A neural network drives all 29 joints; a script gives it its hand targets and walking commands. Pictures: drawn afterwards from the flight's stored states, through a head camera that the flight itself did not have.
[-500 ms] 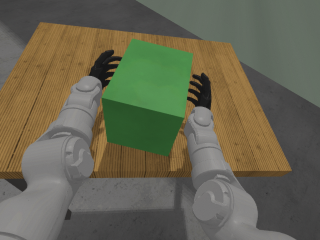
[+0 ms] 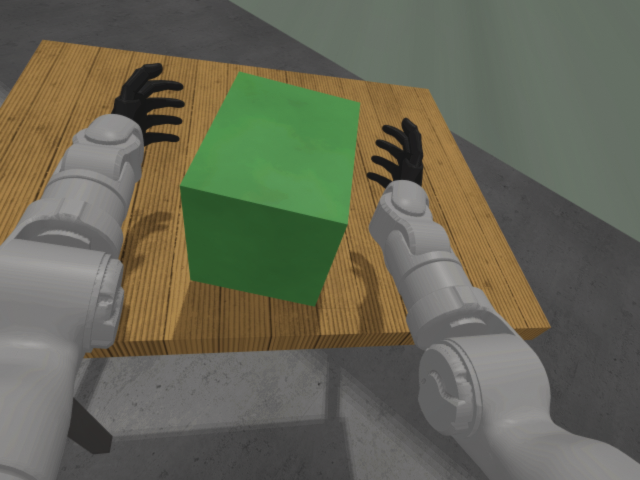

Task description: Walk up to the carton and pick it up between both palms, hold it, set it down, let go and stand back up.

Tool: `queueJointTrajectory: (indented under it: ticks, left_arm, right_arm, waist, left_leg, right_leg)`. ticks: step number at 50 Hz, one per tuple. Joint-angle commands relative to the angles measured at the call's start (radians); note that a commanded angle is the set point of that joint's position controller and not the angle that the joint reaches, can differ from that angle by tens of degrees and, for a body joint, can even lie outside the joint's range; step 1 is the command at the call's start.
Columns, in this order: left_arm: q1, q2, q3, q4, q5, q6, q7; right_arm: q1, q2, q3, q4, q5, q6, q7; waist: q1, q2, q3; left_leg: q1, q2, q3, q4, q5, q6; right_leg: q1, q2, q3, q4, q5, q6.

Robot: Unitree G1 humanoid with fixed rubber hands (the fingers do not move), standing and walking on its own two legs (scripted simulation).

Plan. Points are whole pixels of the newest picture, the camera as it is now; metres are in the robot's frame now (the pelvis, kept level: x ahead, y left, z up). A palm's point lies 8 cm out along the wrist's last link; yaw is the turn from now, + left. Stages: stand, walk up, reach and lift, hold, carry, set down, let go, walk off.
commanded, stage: set down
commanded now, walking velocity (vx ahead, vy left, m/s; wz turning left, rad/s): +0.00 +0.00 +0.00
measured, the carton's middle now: (277, 189) +0.48 +0.01 +0.09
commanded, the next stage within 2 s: none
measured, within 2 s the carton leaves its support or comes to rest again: neither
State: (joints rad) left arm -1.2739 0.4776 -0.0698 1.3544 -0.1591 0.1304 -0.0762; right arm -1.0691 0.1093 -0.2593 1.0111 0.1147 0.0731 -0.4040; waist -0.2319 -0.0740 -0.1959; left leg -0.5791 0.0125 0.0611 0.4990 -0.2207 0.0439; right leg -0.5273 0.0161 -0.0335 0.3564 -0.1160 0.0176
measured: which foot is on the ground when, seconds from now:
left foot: down 0.00-1.00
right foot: down 0.00-1.00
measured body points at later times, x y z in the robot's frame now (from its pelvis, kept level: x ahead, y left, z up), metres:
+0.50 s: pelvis -0.02 -0.01 +0.01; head +0.02 +0.05 +0.45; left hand +0.50 +0.17 +0.22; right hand +0.42 -0.14 +0.22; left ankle +0.00 +0.07 -0.74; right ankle +0.01 -0.14 -0.74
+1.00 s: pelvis -0.04 -0.01 +0.00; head -0.01 +0.05 +0.45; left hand +0.45 +0.22 +0.17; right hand +0.38 -0.11 +0.20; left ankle +0.00 +0.07 -0.74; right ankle +0.01 -0.14 -0.74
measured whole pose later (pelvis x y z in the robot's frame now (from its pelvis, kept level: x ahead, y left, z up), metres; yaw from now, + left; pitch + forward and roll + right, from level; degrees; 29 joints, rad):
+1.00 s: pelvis -0.04 -0.01 +0.00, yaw +2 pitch +6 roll -2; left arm -1.13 0.61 -0.18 1.13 -0.32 0.31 -0.15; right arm -0.99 0.14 -0.09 0.67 0.28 0.40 -0.55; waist -0.20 -0.09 -0.07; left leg -0.42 0.01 0.04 0.49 -0.18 0.04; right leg -0.37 0.01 -0.06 0.36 -0.10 0.00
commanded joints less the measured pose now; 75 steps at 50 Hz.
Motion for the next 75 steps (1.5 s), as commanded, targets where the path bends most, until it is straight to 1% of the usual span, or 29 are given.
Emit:
queueJointTrajectory:
  ticks: [1, 3, 5, 7, 9, 11, 17, 23, 27, 29, 30, 34, 35, 36, 40, 42, 43, 45, 48, 50, 56, 57, 64, 65, 66, 67, 69, 71, 75]
  left_arm:
    - [-0.625, 0.103, -0.055, -0.09, -0.054, -0.014, -0.026]
    - [-0.681, 0.095, -0.105, -0.076, -0.1, -0.038, -0.023]
    - [-0.711, 0.089, -0.123, -0.074, -0.13, -0.038, -0.017]
    - [-0.731, 0.103, -0.136, -0.023, -0.145, -0.037, -0.022]
    - [-0.742, 0.108, -0.15, 0.007, -0.155, -0.038, -0.023]
    - [-0.744, 0.125, -0.155, 0.046, -0.167, -0.036, -0.028]
    - [-0.74, 0.155, -0.149, 0.105, -0.148, -0.018, -0.047]
    - [-0.657, 0.184, -0.11, 0.055, -0.113, -0.009, -0.067]
    - [-0.576, 0.2, -0.09, -0.049, -0.111, 0.0, -0.077]
    - [-0.576, 0.223, -0.086, -0.094, -0.12, 0.006, -0.074]
    - [-0.55, 0.223, -0.079, -0.128, -0.121, 0.01, -0.074]
    - [-0.499, 0.229, -0.067, -0.237, -0.135, 0.029, -0.075]
    - [-0.501, 0.241, -0.057, -0.271, -0.138, 0.034, -0.073]
    - [-0.486, 0.243, -0.056, -0.298, -0.138, 0.041, -0.071]
    - [-0.449, 0.267, -0.051, -0.36, -0.145, 0.078, -0.068]
    - [-0.454, 0.262, -0.082, -0.354, -0.166, 0.091, -0.068]
    - [-0.46, 0.267, -0.079, -0.384, -0.171, 0.095, -0.065]
    - [-0.435, 0.253, -0.091, -0.39, -0.181, 0.11, -0.064]
    - [-0.381, 0.261, -0.064, -0.438, -0.163, 0.145, -0.074]
    - [-0.375, 0.27, -0.07, -0.44, -0.163, 0.168, -0.08]
    - [-0.265, 0.28, -0.036, -0.594, -0.163, 0.245, -0.087]
    - [-0.241, 0.279, -0.032, -0.608, -0.166, 0.259, -0.09]
    - [-0.037, 0.305, 0.055, -0.862, -0.155, 0.339, -0.091]
    - [0.219, 0.338, 0.136, -1.031, -0.097, 0.39, -0.114]
    - [0.19, 0.325, 0.157, -1.125, -0.069, 0.428, -0.13]
    - [0.186, 0.321, 0.166, -1.143, -0.063, 0.45, -0.136]
    - [0.227, 0.343, 0.205, -1.229, -0.078, 0.468, -0.139]
    - [0.267, 0.351, 0.196, -1.308, -0.122, 0.465, -0.128]
    - [0.331, 0.351, 0.176, -1.369, -0.175, 0.449, -0.122]
  right_arm:
    - [-0.509, -0.191, 0.025, -0.124, 0.043, 0.036, 0.004]
    - [-0.585, -0.196, 0.009, -0.173, 0.034, 0.046, 0.005]
    - [-0.619, -0.207, -0.003, -0.167, 0.027, 0.066, 0.009]
    - [-0.636, -0.214, -0.021, -0.135, 0.014, 0.089, 0.01]
    - [-0.652, -0.211, -0.027, -0.12, 0.01, 0.104, 0.007]
    - [-0.665, -0.208, -0.027, -0.123, 0.006, 0.119, 0.001]
    - [-0.67, -0.187, 0.013, -0.101, 0.037, 0.139, -0.017]
    - [-0.578, -0.151, 0.08, -0.147, 0.084, 0.15, -0.042]
    - [-0.502, -0.129, 0.13, -0.249, 0.108, 0.152, -0.065]
    - [-0.508, -0.135, 0.125, -0.301, 0.104, 0.16, -0.071]
    - [-0.489, -0.126, 0.136, -0.337, 0.108, 0.161, -0.075]
    - [-0.445, -0.091, 0.167, -0.444, 0.114, 0.179, -0.095]
    - [-0.458, -0.09, 0.176, -0.483, 0.122, 0.185, -0.098]
    - [-0.439, -0.083, 0.175, -0.497, 0.124, 0.191, -0.103]
    - [-0.412, -0.082, 0.181, -0.532, 0.142, 0.23, -0.116]
    - [-0.42, -0.091, 0.161, -0.52, 0.139, 0.252, -0.121]
    - [-0.422, -0.093, 0.159, -0.533, 0.143, 0.259, -0.124]
    - [-0.393, -0.083, 0.159, -0.528, 0.14, 0.275, -0.133]
    - [-0.343, -0.073, 0.174, -0.555, 0.158, 0.298, -0.153]
    - [-0.338, -0.082, 0.165, -0.535, 0.165, 0.326, -0.163]
    - [-0.233, -0.074, 0.182, -0.661, 0.191, 0.374, -0.193]
    - [-0.221, -0.075, 0.184, -0.683, 0.19, 0.384, -0.196]
    - [-0.052, -0.064, 0.214, -0.933, 0.203, 0.419, -0.205]
    - [0.239, -0.044, 0.207, -1.04, 0.199, 0.412, -0.228]
    - [0.209, -0.047, 0.216, -1.095, 0.189, 0.407, -0.24]
    - [0.203, -0.056, 0.215, -1.101, 0.198, 0.415, -0.236]
    - [0.239, -0.067, 0.243, -1.163, 0.209, 0.425, -0.222]
    - [0.265, -0.064, 0.27, -1.25, 0.223, 0.435, -0.21]
    - [0.342, -0.069, 0.281, -1.324, 0.222, 0.452, -0.181]
  waist:
    - [-0.002, 0.383, -0.549]
    - [-0.012, 0.37, -0.562]
    - [-0.025, 0.36, -0.575]
    - [-0.044, 0.348, -0.555]
    - [-0.049, 0.344, -0.548]
    - [-0.059, 0.31, -0.555]
    - [-0.045, 0.324, -0.521]
    - [-0.016, 0.334, -0.469]
    - [0.007, 0.308, -0.463]
    - [0.003, 0.295, -0.452]
    - [0.014, 0.29, -0.463]
    - [0.018, 0.273, -0.514]
    - [0.034, 0.275, -0.525]
    - [0.027, 0.279, -0.532]
    - [0.039, 0.297, -0.482]
    - [0.019, 0.306, -0.44]
    - [0.029, 0.315, -0.441]
    - [0.017, 0.317, -0.432]
    - [0.032, 0.316, -0.407]
    - [0.025, 0.329, -0.348]
    - [0.059, 0.33, -0.293]
    - [0.059, 0.31, -0.277]
    - [0.121, 0.246, -0.255]
    - [0.136, 0.219, -0.285]
    - [0.151, 0.25, -0.314]
    - [0.158, 0.284, -0.277]
    - [0.177, 0.271, -0.221]
    - [0.181, 0.264, -0.202]
    - [0.182, 0.26, -0.18]
  left_leg:
    - [0.538, 0.026, -0.035, 0.025, 0.55, -0.145]
    - [0.46, 0.03, -0.039, -0.021, 0.428, -0.132]
    - [0.518, 0.041, -0.05, -0.017, 0.442, -0.135]
    - [0.489, 0.036, -0.051, -0.035, 0.363, -0.12]
    - [0.452, 0.034, -0.049, -0.055, 0.31, -0.11]
    - [0.411, 0.025, -0.043, -0.066, 0.279, -0.095]
    - [0.401, 0.009, -0.033, -0.086, 0.317, -0.084]
    - [0.429, 0.0, -0.019, -0.106, 0.351, -0.079]
    - [0.453, -0.001, -0.012, -0.097, 0.362, -0.077]
    - [0.44, 0.0, -0.01, -0.104, 0.317, -0.073]
    - [0.441, -0.002, -0.007, -0.1, 0.313, -0.071]
    - [0.404, -0.007, -0.004, -0.09, 0.278, -0.061]
    - [0.386, -0.01, 0.0, -0.087, 0.267, -0.059]
    - [0.382, -0.009, -0.001, -0.085, 0.254, -0.061]
    - [0.361, -0.003, -0.006, -0.086, 0.182, -0.063]
    - [0.36, 0.006, -0.015, -0.091, 0.119, -0.064]
    - [0.368, 0.008, -0.016, -0.086, 0.106, -0.066]
    - [0.383, 0.014, -0.023, -0.081, 0.094, -0.067]
    - [0.38, 0.012, -0.017, -0.081, 0.1, -0.07]
    - [0.391, 0.017, -0.021, -0.087, 0.072, -0.075]
    - [0.448, 0.036, -0.021, -0.075, 0.111, -0.092]
    - [0.449, 0.041, -0.023, -0.077, 0.107, -0.09]
    - [0.474, 0.045, -0.013, -0.064, 0.186, -0.086]
    - [0.651, 0.056, -0.015, -0.063, 0.338, -0.094]
    - [0.67, 0.042, 0.0, -0.042, 0.423, -0.109]
    - [0.692, 0.04, -0.004, -0.021, 0.473, -0.119]
    - [0.714, 0.042, -0.006, -0.029, 0.454, -0.112]
    - [0.689, 0.055, -0.015, -0.052, 0.391, -0.105]
    - [0.66, 0.072, -0.029, -0.077, 0.325, -0.09]
  right_leg:
    - [0.197, 0.017, -0.039, 0.011, 0.322, -0.056]
    - [0.24, 0.007, -0.047, 0.049, 0.336, -0.05]
    - [0.191, 0.008, -0.057, 0.036, 0.284, -0.051]
    - [0.191, 0.003, -0.055, 0.025, 0.252, -0.062]
    - [0.219, -0.003, -0.051, 0.031, 0.26, -0.064]
    - [0.272, -0.011, -0.042, 0.036, 0.304, -0.056]
    - [0.342, -0.014, -0.034, 0.032, 0.36, -0.049]
    - [0.407, -0.008, -0.035, 0.017, 0.383, -0.04]
    - [0.442, -0.001, -0.035, 0.011, 0.394, -0.037]
    - [0.442, 0.001, -0.039, 0.011, 0.367, -0.035]
    - [0.457, 0.0, -0.036, 0.013, 0.373, -0.035]
    - [0.512, -0.008, -0.025, 0.037, 0.412, -0.031]
    - [0.521, -0.011, -0.021, 0.043, 0.411, -0.03]
    - [0.525, -0.012, -0.02, 0.048, 0.408, -0.03]
    - [0.504, -0.016, -0.016, 0.046, 0.333, -0.037]
    - [0.461, -0.013, -0.023, 0.04, 0.264, -0.043]
    - [0.436, -0.013, -0.024, 0.037, 0.232, -0.044]
    - [0.423, -0.013, -0.028, 0.036, 0.222, -0.045]
    - [0.441, -0.018, -0.023, 0.031, 0.227, -0.038]
    - [0.418, -0.013, -0.029, 0.018, 0.179, -0.039]
    - [0.403, -0.003, -0.037, -0.002, 0.13, -0.037]
    - [0.407, -0.001, -0.038, -0.004, 0.122, -0.035]
    - [0.481, 0.005, -0.024, -0.008, 0.143, -0.027]
    - [0.571, 0.016, -0.026, -0.011, 0.34, -0.029]
    - [0.552, 0.02, -0.031, -0.012, 0.374, -0.022]
    - [0.503, 0.023, -0.028, -0.024, 0.362, -0.03]
    - [0.481, 0.021, -0.018, -0.053, 0.296, -0.04]
    - [0.474, 0.012, -0.006, -0.055, 0.243, -0.047]
    - [0.468, -0.004, 0.017, -0.056, 0.193, -0.065]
